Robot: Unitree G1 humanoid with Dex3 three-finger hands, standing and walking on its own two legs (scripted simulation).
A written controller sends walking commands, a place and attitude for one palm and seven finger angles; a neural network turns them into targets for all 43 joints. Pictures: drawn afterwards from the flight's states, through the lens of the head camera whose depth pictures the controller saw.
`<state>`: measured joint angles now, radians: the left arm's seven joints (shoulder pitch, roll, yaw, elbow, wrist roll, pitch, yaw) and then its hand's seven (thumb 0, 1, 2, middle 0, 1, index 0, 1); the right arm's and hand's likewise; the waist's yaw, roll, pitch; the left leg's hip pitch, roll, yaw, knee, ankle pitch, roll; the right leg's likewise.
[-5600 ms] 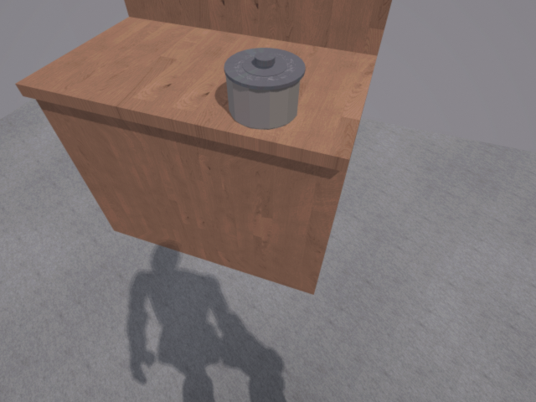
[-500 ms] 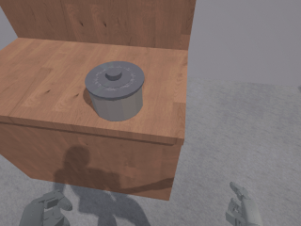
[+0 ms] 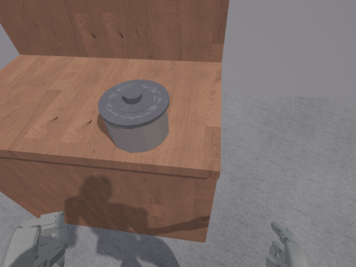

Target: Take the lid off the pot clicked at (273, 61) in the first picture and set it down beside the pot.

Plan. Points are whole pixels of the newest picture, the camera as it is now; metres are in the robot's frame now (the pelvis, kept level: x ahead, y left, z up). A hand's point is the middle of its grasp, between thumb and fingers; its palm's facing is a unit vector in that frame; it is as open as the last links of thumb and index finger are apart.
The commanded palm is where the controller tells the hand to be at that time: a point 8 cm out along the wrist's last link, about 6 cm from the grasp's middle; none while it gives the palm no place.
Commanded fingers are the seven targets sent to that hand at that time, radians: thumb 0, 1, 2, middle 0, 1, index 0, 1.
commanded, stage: raise the hand higher, near the body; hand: left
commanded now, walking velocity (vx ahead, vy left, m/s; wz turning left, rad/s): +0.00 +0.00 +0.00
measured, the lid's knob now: (132, 95) +0.50 +0.18 +0.12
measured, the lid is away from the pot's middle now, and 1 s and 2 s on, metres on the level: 0.00 0.00 0.00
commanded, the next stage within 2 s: reach forward and open the fingers in 0.40 s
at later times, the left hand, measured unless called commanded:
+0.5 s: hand (48, 222) +0.16 +0.23 +0.13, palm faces +0.32 -0.84 -0.44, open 3.1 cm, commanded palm +0.11 +0.27 +0.16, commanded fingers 0.00 0.87 0.91 -1.29 -1.46 -1.29 -1.46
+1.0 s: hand (36, 214) +0.17 +0.26 +0.12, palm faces -0.21 -0.08 -0.97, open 4.1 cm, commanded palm +0.16 +0.26 +0.20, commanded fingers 0.00 0.11 1.30 -1.01 -0.58 -1.01 -0.58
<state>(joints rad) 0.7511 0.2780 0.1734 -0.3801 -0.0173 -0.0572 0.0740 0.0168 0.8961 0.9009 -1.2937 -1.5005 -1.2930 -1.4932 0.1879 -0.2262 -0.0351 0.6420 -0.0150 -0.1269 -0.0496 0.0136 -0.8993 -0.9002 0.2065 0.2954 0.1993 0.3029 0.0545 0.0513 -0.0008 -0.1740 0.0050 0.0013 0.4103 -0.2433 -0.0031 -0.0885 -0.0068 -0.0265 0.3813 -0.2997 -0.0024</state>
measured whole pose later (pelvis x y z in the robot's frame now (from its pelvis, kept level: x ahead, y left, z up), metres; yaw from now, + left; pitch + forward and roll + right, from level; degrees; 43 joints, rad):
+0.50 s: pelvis -0.01 +0.00 +0.00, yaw +0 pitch -2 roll +0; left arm 0.63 0.31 0.25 -0.48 -0.04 -0.11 0.09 0.02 0.89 0.90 -1.30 -1.50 -1.30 -1.49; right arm 0.19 -0.22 -0.01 0.65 -0.02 -0.13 -0.04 0.01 -0.90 -0.90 0.21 0.30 0.20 0.30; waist 0.06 0.06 0.02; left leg -0.14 0.02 0.01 0.39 -0.22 -0.01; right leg -0.05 0.00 -0.02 0.34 -0.26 0.00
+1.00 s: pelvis -0.06 +0.00 +0.00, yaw +1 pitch -2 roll +0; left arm 0.21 0.70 0.10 -0.31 0.66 0.07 -0.30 0.00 0.38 1.19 -1.13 -0.91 -1.13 -0.91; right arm 0.07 -0.31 0.01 0.62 0.02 0.04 -0.02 0.01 -0.90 -0.90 0.20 0.30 0.20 0.30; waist 0.07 0.14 0.04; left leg -0.21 0.00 -0.03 0.40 -0.15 0.00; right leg -0.13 0.00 -0.05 0.39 -0.23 -0.01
